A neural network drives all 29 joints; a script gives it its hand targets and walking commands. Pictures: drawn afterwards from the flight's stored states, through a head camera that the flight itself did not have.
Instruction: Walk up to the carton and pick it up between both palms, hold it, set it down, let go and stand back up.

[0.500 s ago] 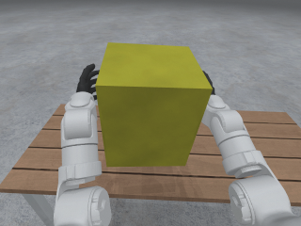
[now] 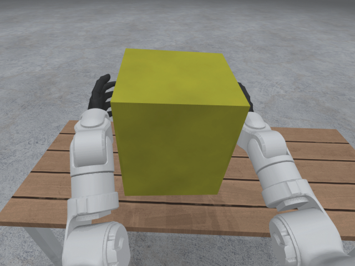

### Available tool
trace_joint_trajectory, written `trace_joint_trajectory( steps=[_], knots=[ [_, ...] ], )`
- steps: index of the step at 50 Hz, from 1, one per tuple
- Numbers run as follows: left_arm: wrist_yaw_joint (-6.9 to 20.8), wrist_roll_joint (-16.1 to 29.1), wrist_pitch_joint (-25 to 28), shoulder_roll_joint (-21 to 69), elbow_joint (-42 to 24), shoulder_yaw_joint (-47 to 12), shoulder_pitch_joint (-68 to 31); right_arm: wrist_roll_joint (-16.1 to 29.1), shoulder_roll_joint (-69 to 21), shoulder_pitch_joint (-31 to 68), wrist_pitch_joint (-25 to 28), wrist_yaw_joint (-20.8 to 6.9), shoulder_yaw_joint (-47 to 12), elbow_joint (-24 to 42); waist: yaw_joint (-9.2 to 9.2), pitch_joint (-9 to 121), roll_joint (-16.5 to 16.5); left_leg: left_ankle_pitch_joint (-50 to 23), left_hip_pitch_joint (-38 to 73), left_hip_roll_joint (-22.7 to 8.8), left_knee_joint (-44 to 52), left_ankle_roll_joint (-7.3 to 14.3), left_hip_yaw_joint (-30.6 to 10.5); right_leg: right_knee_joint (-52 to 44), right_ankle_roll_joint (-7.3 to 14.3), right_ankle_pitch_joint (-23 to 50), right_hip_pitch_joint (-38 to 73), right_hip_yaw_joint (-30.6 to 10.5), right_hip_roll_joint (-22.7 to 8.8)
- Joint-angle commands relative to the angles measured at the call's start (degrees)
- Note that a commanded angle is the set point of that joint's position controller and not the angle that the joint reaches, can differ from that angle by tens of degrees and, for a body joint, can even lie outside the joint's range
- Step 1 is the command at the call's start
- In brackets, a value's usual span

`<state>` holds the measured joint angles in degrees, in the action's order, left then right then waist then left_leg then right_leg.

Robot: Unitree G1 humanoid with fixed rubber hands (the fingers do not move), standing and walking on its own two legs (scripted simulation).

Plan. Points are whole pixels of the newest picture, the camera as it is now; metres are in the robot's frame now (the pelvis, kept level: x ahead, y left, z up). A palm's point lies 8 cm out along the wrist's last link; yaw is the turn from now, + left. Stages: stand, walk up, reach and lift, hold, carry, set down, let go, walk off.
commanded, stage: hold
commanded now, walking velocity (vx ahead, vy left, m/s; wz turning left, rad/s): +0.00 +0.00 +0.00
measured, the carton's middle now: (173, 124) +0.37 +0.00 +0.19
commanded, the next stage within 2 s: none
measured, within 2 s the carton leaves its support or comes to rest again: neither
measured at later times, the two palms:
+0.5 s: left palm (98, 112) +0.37 +0.15 +0.23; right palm (241, 114) +0.37 -0.15 +0.21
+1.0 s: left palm (97, 112) +0.37 +0.15 +0.24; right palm (241, 113) +0.37 -0.15 +0.22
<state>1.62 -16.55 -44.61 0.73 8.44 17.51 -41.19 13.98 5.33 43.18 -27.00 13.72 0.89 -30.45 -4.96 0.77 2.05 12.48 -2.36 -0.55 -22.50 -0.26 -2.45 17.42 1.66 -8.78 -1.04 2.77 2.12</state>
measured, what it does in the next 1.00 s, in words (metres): stands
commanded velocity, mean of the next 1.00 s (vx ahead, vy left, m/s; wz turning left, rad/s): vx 0.00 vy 0.00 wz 0.00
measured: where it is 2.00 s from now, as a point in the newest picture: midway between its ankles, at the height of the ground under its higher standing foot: outside the picture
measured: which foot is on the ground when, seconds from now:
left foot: down 0.00-1.00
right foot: down 0.00-1.00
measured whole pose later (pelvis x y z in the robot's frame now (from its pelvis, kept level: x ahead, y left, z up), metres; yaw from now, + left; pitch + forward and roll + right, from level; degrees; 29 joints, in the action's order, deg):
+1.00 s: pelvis +0.00 +0.00 +0.00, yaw +0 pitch -8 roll -1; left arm 1.5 -16.4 -45.4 0.6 7.1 17.0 -40.5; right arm 14.5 5.6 43.3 -27.9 13.9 0.5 -29.7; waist -5.2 1.0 2.2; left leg 13.0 -2.4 -0.5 -22.9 0.0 -2.5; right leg 17.0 1.4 -8.9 -0.6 2.8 2.1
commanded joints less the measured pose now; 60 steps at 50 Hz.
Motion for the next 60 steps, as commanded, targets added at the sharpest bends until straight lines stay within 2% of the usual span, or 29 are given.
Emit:
trace_joint_trajectory(
  steps=[1, 2, 3, 5, 8, 9, 10, 11, 12, 15, 18, 20, 24, 26, 27, 29, 30, 32, 34, 36, 37, 41, 42, 46, 51, 52, 55, 57, 60],
  knots=[
    [7.86, 8.09, 2.74, 29.76, -2.03, -25.21, -36.11, 5.4, -35.99, 50.84, 3.99, -7.2, -17.85, 18.86, 0.43, 20.91, -2.39, -11.89, 1.28, 3.56, 3.83, -0.79, 3.17, -1.53, -4.68, 11.23, 7.19, 0.19, 1.0],
    [8.1, 8.01, 2.94, 30.57, -2.0, -25.37, -37.39, 5.15, -35.69, 51.38, 3.98, -7.09, -17.28, 18.07, -0.42, 22.52, -2.33, -12.71, 1.89, 3.04, 3.83, -0.79, 2.81, -1.42, -4.42, 10.0, 7.06, 0.44, 1.4],
    [7.87, 8.12, 2.96, 29.87, -3.16, -25.05, -38.39, 6.68, -36.41, 54.16, 4.65, -7.33, -19.16, 21.77, 1.73, 25.33, -2.12, -13.84, 2.43, 3.27, 3.18, -0.73, 3.39, -1.18, -4.63, 10.58, 8.04, 0.68, 1.58],
    [7.54, 10.87, 3.61, 31.52, -4.7, -28.85, -41.11, 5.97, -35.31, 54.21, 5.07, -7.25, -17.41, 23.32, -1.93, 26.98, -3.53, -15.27, 3.76, 3.1, 2.4, -2.1, 2.52, -1.07, -4.39, 11.66, 6.7, 0.98, 1.75],
    [7.73, 8.78, 3.15, 31.1, -1.79, -26.1, -37.46, 5.39, -35.54, 50.88, 4.21, -7.43, -17.16, 17.0, -0.72, 22.14, -3.6, -15.28, 3.25, 2.8, 3.22, -1.7, 2.86, -1.51, -4.08, 9.86, 6.43, 0.84, 1.85],
    [7.74, 6.89, 2.73, 29.72, -1.94, -24.58, -36.83, 5.67, -35.42, 50.5, 3.96, -7.66, -17.81, 16.4, 1.38, 21.62, -4.51, -13.94, 2.75, 3.0, 3.41, -1.3, 3.61, -1.92, -4.02, 8.33, 6.89, 0.93, 1.72],
    [7.96, 7.45, 2.36, 30.74, -1.76, -25.36, -36.34, 6.15, -34.87, 50.61, 4.25, -7.35, -18.02, 17.83, -0.17, 22.76, -3.98, -16.35, 3.84, 2.8, 2.96, -1.62, 3.3, -1.42, -3.95, 11.28, 7.97, 0.91, 2.08],
    [8.18, 7.23, 2.71, 29.26, -0.25, -23.52, -37.63, 5.81, -35.66, 52.66, 4.26, -7.29, -18.37, 18.01, 1.38, 22.2, -2.05, -14.2, 2.15, 3.44, 3.15, -0.95, 3.67, -1.51, -4.64, 11.23, 7.95, 0.76, 1.5],
    [8.35, 9.44, 3.49, 30.28, -4.98, -26.79, -38.94, 7.09, -37.57, 51.87, 4.72, -6.68, -18.75, 21.7, -1.27, 27.74, -2.92, -18.01, 3.63, 3.79, 2.12, -1.5, 3.6, -0.86, -4.97, 16.27, 10.12, 0.09, 1.61],
    [8.26, 8.39, 2.42, 30.48, -0.88, -26.08, -36.37, 5.95, -33.88, 50.81, 3.81, -6.43, -17.04, 19.0, -2.32, 21.29, -3.58, -17.41, 4.05, 3.07, 2.34, -2.6, 2.48, -1.4, -4.51, 14.41, 6.49, 0.81, 1.53],
    [8.39, 7.1, 2.2, 29.92, -3.57, -24.77, -36.87, 7.27, -35.31, 51.83, 4.44, -6.86, -18.67, 21.6, 0.05, 22.55, -4.06, -17.73, 3.15, 3.58, 2.58, -1.52, 2.87, -1.11, -4.64, 14.4, 8.62, 1.11, 1.5],
    [8.06, 10.55, 2.59, 31.13, -9.23, -29.32, -36.53, 7.93, -35.67, 49.94, 4.27, -6.28, -20.9, 25.76, -1.52, 29.09, -3.39, -24.38, 6.14, 3.46, 0.47, -2.57, 2.95, -0.01, -4.74, 20.51, 11.15, 1.0, 2.07],
    [7.57, 8.13, 1.67, 30.76, -6.0, -27.53, -33.85, 7.38, -34.11, 50.48, 4.1, -6.79, -19.41, 25.51, -0.2, 23.76, -4.64, -20.17, 4.68, 3.05, 2.29, -2.11, 2.48, -1.12, -4.33, 14.46, 7.92, 0.97, 2.05],
    [7.62, 9.91, 2.07, 31.42, -9.21, -29.61, -36.0, 7.28, -33.68, 46.99, 3.31, -6.85, -18.95, 22.6, -2.8, 25.12, -3.8, -22.3, 6.65, 2.25, 1.39, -3.18, 2.39, -0.7, -4.36, 16.26, 8.08, 0.62, 2.08],
    [7.41, 9.53, 1.87, 31.39, -5.2, -29.04, -37.65, 6.24, -31.76, 49.95, 3.41, -7.21, -17.19, 22.32, -2.7, 22.48, -4.79, -19.26, 4.33, 2.2, 2.09, -3.66, 2.0, -1.55, -3.84, 10.57, 5.94, 1.17, 2.17],
    [6.95, 9.1, 1.66, 31.27, -8.57, -28.83, -36.15, 7.93, -34.19, 51.44, 3.87, -7.56, -20.38, 24.5, 0.31, 24.5, -4.32, -20.97, 5.82, 2.21, 1.71, -2.63, 2.62, -0.77, -3.95, 12.7, 6.98, 0.94, 2.27],
    [7.42, 8.68, 1.37, 30.65, -3.54, -28.23, -36.73, 6.16, -32.4, 51.39, 3.64, -7.41, -17.16, 21.8, -1.78, 20.28, -5.31, -17.38, 3.55, 2.3, 2.24, -3.22, 2.35, -1.68, -3.59, 10.03, 5.55, 0.92, 1.88],
    [7.86, 7.78, 1.88, 30.02, -3.97, -25.6, -36.35, 6.49, -35.44, 50.3, 3.43, -7.49, -19.03, 19.98, 0.96, 21.59, -2.92, -15.95, 2.6, 2.89, 2.6, -1.74, 3.33, -1.32, -4.35, 12.31, 7.66, 0.32, 1.5],
    [8.07, 9.38, 2.41, 30.99, -6.65, -27.84, -38.37, 6.67, -35.3, 50.15, 3.61, -7.15, -18.11, 21.64, -1.51, 24.28, -3.12, -16.75, 3.79, 2.99, 2.74, -2.15, 2.84, -1.25, -4.17, 12.02, 8.37, 0.93, 2.11],
    [7.05, 9.51, 2.39, 31.64, -6.69, -28.78, -39.41, 7.28, -34.5, 52.28, 4.16, -7.39, -19.0, 23.16, -0.68, 24.94, -4.65, -19.01, 5.03, 2.27, 1.92, -2.69, 2.44, -1.04, -3.96, 12.5, 6.59, 0.7, 2.36],
    [6.82, 8.66, 2.67, 30.83, -2.93, -26.2, -39.59, 7.0, -35.51, 55.66, 4.2, -7.74, -19.53, 22.01, 2.27, 22.37, -3.82, -15.96, 2.89, 2.43, 2.76, -1.93, 2.72, -1.49, -3.71, 8.46, 4.85, 1.01, 2.42],
    [8.47, 8.96, 1.72, 30.3, -2.39, -26.55, -35.31, 5.38, -34.41, 47.93, 3.61, -6.68, -17.1, 19.68, -2.2, 22.56, -2.51, -15.54, 3.53, 3.46, 2.86, -1.78, 3.26, -1.74, -4.67, 14.89, 8.34, 0.41, 1.08],
    [8.24, 7.82, 2.1, 30.24, -2.74, -25.09, -35.79, 6.58, -35.51, 49.86, 3.48, -6.87, -18.31, 20.2, -0.53, 22.89, -1.86, -16.17, 3.86, 3.04, 2.68, -1.27, 3.11, -1.17, -4.9, 14.35, 7.58, 0.61, 1.41],
    [7.32, 10.68, 2.32, 33.12, -8.15, -30.07, -37.13, 7.95, -34.77, 51.01, 4.15, -6.97, -19.51, 24.22, -1.45, 27.3, -5.09, -22.17, 5.8, 2.77, 0.88, -3.19, 2.37, -0.19, -4.4, 16.66, 8.73, 1.0, 2.26],
    [7.58, 9.48, 2.28, 31.23, -6.74, -28.42, -35.5, 7.19, -34.17, 48.07, 3.46, -6.87, -18.4, 22.35, -1.66, 25.34, -4.66, -21.5, 5.36, 2.56, 1.23, -3.28, 2.41, -0.74, -4.09, 15.66, 8.39, 0.64, 2.14],
    [7.43, 8.93, 1.91, 30.33, -6.94, -27.43, -35.19, 7.75, -34.33, 50.14, 3.47, -6.98, -19.39, 23.68, -0.39, 24.97, -3.94, -20.8, 5.0, 2.91, 1.23, -2.8, 2.41, -0.64, -4.32, 16.07, 8.31, 0.47, 1.89],
    [8.03, 7.5, 2.17, 30.64, -5.27, -26.35, -39.01, 6.14, -35.2, 49.3, 3.31, -7.76, -17.51, 17.15, -0.51, 20.51, -4.48, -14.12, 1.89, 2.64, 3.38, -2.08, 3.36, -1.5, -3.85, 7.41, 7.75, 0.81, 1.79],
    [7.77, 9.46, 2.46, 31.56, -5.37, -28.44, -38.7, 6.12, -34.88, 51.69, 4.08, -7.55, -17.36, 20.7, -1.52, 22.33, -4.7, -17.88, 2.85, 2.59, 2.29, -3.26, 2.53, -0.96, -3.85, 10.91, 7.03, 1.01, 1.81],
    [7.26, 8.97, 2.75, 31.92, -3.07, -27.03, -39.61, 6.53, -35.51, 53.89, 4.32, -7.83, -18.24, 20.76, -0.46, 24.52, -3.98, -15.18, 3.1, 2.79, 2.76, -1.93, 2.71, -1.37, -4.11, 9.78, 6.23, 0.73, 1.64]
  ],
)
